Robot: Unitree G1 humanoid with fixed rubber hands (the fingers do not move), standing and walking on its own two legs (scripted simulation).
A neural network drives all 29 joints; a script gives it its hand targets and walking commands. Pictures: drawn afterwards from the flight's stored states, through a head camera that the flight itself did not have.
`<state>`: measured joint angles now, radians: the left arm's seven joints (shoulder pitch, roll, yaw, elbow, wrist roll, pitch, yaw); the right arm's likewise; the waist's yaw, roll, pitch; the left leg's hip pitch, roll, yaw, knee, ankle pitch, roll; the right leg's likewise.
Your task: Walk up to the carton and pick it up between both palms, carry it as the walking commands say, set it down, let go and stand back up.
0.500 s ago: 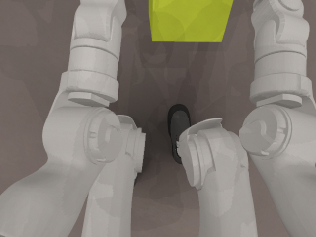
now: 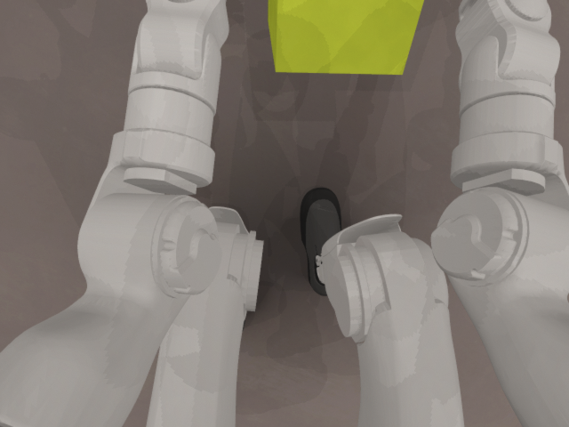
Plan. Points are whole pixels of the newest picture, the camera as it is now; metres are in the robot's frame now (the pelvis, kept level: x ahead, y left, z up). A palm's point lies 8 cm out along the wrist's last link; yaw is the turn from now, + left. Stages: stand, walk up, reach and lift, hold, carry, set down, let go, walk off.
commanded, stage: set down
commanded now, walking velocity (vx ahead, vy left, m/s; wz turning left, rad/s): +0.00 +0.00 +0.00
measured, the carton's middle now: out of the picture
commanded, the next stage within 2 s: none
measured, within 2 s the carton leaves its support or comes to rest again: rests again in 0.96 s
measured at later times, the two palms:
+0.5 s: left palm out of the picture +0.56 +0.09 -0.19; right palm out of the picture +0.57 -0.16 -0.17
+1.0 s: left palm (198, 8) +0.52 +0.11 -0.24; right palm (459, 9) +0.53 -0.16 -0.21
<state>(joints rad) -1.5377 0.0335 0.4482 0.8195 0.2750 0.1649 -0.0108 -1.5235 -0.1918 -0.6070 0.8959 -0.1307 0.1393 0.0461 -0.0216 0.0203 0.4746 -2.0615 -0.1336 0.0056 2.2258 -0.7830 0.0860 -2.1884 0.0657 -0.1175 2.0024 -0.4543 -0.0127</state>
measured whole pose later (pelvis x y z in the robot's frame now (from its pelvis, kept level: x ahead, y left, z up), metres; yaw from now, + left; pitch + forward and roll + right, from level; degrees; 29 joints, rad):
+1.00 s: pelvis +0.00 +0.00 -0.01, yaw +0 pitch +36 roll -7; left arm -1.42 0.15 0.13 0.95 0.15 0.09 0.14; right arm -1.49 -0.24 -0.52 1.14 -0.10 0.05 -0.05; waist -0.02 -0.04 0.48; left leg -2.09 -0.14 0.01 2.27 -0.79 0.08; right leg -2.21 0.06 -0.13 2.04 -0.46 -0.01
